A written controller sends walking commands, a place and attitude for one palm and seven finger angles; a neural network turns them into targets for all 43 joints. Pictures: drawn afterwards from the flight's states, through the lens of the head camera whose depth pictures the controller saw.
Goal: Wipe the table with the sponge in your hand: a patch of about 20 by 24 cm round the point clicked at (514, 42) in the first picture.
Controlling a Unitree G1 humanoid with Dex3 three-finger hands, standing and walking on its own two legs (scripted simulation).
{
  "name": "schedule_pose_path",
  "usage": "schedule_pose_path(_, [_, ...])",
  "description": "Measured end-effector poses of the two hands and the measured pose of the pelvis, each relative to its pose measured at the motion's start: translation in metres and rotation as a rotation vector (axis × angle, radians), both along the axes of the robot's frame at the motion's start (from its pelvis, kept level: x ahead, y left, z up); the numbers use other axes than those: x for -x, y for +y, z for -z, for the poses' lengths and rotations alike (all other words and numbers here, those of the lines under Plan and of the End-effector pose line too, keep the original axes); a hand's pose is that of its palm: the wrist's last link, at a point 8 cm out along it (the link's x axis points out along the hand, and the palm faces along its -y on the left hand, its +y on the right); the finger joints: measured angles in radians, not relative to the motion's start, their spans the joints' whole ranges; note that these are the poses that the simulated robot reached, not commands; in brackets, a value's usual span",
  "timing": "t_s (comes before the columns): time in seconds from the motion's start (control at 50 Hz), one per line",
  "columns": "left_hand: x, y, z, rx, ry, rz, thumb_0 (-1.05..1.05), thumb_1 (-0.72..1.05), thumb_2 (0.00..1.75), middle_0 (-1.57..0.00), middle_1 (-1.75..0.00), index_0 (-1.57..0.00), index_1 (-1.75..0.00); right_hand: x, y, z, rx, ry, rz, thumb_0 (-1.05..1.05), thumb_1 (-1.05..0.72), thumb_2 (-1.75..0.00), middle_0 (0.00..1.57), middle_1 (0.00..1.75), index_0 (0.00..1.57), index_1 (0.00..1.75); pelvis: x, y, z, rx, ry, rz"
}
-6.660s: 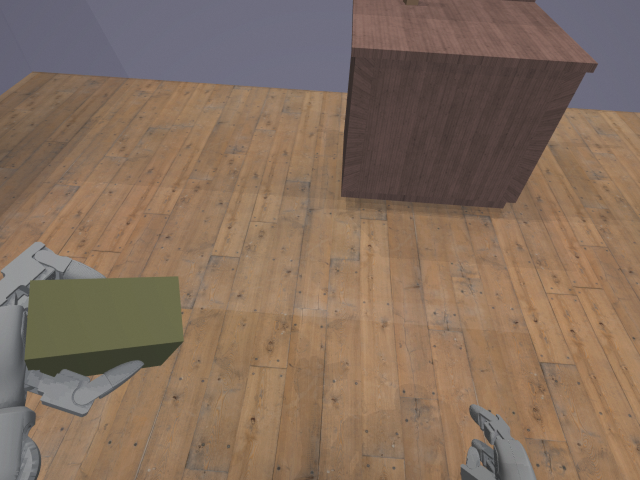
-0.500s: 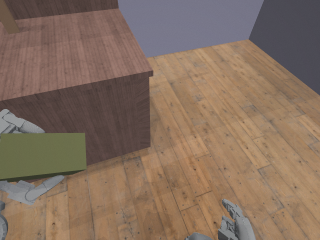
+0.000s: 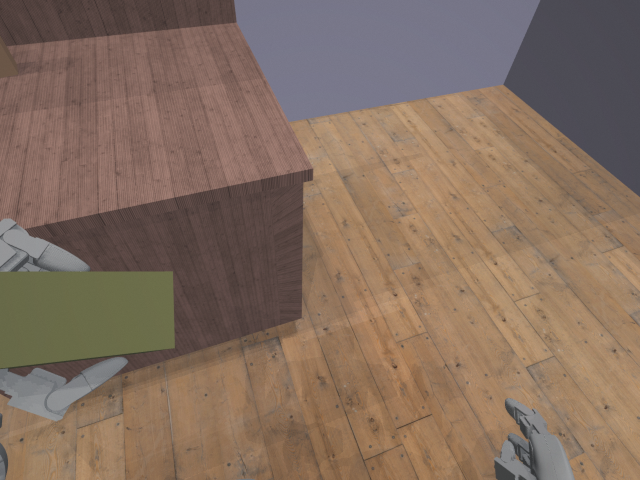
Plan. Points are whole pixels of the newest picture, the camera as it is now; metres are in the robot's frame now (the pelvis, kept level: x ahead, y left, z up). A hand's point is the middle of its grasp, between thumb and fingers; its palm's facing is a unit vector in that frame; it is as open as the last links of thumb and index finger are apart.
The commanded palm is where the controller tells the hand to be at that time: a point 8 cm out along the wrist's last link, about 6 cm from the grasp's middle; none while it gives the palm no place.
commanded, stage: take the last steps up to it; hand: left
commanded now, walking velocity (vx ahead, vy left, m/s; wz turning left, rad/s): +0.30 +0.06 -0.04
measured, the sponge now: (109, 319) +0.22 +0.20 +0.17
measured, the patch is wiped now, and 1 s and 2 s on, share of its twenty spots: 0.00 0.00 0.00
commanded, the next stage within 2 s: come to a stop and stand still in 1.20 s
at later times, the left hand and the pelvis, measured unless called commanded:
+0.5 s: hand (127, 225) +0.31 +0.22 +0.18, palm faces +0.38 -0.79 -0.48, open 10.6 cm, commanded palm +0.25 +0.26 +0.18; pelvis +0.09 -0.01 +0.00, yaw -1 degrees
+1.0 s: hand (131, 161) +0.40 +0.25 +0.18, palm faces +0.37 -0.82 -0.44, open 10.6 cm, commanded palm +0.35 +0.28 +0.18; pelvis +0.18 +0.01 +0.01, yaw -2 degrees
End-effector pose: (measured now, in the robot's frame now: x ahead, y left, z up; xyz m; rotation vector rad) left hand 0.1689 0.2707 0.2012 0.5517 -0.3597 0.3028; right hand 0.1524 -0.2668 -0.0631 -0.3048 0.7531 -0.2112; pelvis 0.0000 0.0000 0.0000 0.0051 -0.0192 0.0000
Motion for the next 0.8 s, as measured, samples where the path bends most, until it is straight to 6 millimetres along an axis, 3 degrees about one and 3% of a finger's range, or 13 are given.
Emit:
schedule_pose_path(0.14, [-0.04,0.034,0.007,0.041,-0.02,-0.057,0.0,-0.53,1.02,-0.66,-1.39,-0.67,-1.38,-0.026,0.052,0.004,-0.115,-0.042,0.011,0.01,-0.91,-0.9,0.2,0.3,0.2,0.3,-0.026,0.014,-0.002,0.008,-0.009,0.016])
schedule_pose_path(0.22, [-0.055,0.024,0.008,0.072,0.017,-0.045,0.0,-0.53,1.02,-0.66,-1.39,-0.67,-1.38,-0.035,0.077,0.009,-0.188,-0.025,-0.03,0.01,-0.9,-0.9,0.2,0.3,0.2,0.3,-0.038,0.014,-0.007,0.014,0.004,0.024])
schedule_pose_path(0.28, [-0.063,0.009,0.005,0.052,0.047,-0.013,0.0,-0.53,1.02,-0.66,-1.39,-0.67,-1.38,-0.041,0.084,0.017,-0.223,-0.006,-0.049,0.01,-0.9,-0.9,0.21,0.3,0.2,0.3,-0.048,0.01,-0.008,0.01,0.011,0.028])
schedule_pose_path(0.36, [-0.075,-0.007,0.001,-0.027,0.064,-0.008,0.0,-0.53,1.02,-0.66,-1.39,-0.67,-1.38,-0.052,0.075,0.033,-0.25,0.019,-0.054,0.01,-0.9,-0.9,0.21,0.31,0.21,0.3,-0.064,-0.003,-0.001,-0.005,0.012,0.03])
schedule_pose_path(0.44, [-0.092,-0.014,0.002,-0.04,0.059,-0.038,0.0,-0.53,1.02,-0.66,-1.39,-0.67,-1.38,-0.067,0.05,0.049,-0.228,0.063,-0.041,0.01,-0.9,-0.9,0.21,0.31,0.21,0.3,-0.077,-0.012,0.005,-0.001,0.003,0.018])
schedule_pose_path(0.62, [-0.131,-0.016,0.016,0.036,0.137,-0.027,0.0,-0.53,1.02,-0.67,-1.39,-0.67,-1.38,-0.097,-0.003,0.017,-0.093,0.07,0.027,0.01,-0.9,-0.9,0.2,0.3,0.2,0.3,-0.11,-0.013,-0.011,-0.029,0.02,0.027])
schedule_pose_path(0.7, [-0.146,-0.013,0.01,0.036,0.091,0.019,0.0,-0.53,1.02,-0.67,-1.39,-0.67,-1.38,-0.114,-0.006,0.004,-0.032,0.047,0.032,0.01,-0.91,-0.9,0.2,0.3,0.2,0.3,-0.127,-0.004,-0.009,-0.021,0.013,0.027])
schedule_pose_path(0.8, [-0.166,0.008,0.003,0.009,-0.028,0.04,0.0,-0.53,1.02,-0.67,-1.39,-0.67,-1.38,-0.142,0.011,0.004,-0.016,-0.007,0.059,0.01,-0.91,-0.9,0.2,0.3,0.2,0.3,-0.151,0.013,0.004,-0.013,-0.008,0.04])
